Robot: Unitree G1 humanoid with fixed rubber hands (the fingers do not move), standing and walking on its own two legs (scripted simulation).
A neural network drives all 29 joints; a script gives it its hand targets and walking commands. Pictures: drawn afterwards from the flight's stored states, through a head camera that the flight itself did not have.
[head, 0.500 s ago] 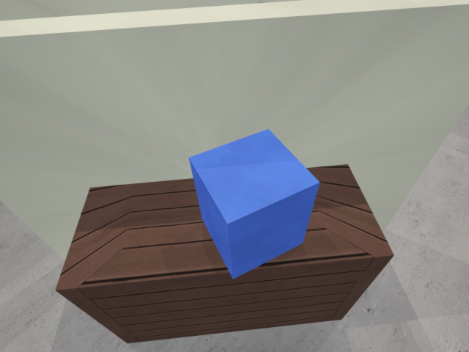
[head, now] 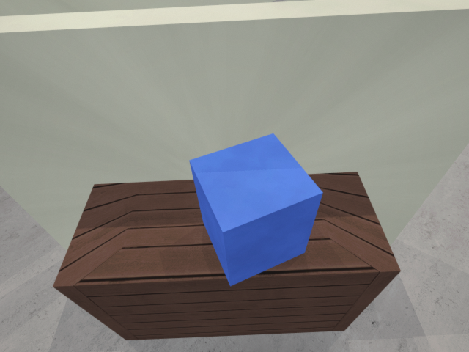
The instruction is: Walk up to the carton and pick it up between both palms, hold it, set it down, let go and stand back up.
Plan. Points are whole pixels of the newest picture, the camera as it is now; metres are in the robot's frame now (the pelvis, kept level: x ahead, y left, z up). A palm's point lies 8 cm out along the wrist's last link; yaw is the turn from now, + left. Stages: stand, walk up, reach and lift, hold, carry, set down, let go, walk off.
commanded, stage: walk up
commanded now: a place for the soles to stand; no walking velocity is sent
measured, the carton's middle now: (251, 210) +0.45 +0.01 -0.08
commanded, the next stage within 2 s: stand in 1.62 s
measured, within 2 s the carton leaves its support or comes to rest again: neither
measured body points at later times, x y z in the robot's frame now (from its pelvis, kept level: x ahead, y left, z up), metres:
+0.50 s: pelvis +0.03 -0.04 -0.02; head +0.05 -0.02 +0.43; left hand +0.07 +0.23 -0.16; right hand +0.13 -0.28 -0.14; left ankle +0.01 +0.11 -0.73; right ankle +0.00 -0.12 -0.71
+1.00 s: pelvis +0.04 -0.07 +0.00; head +0.06 -0.07 +0.45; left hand +0.06 +0.18 -0.14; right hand +0.18 -0.29 -0.13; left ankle +0.02 +0.06 -0.73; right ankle +0.04 -0.16 -0.73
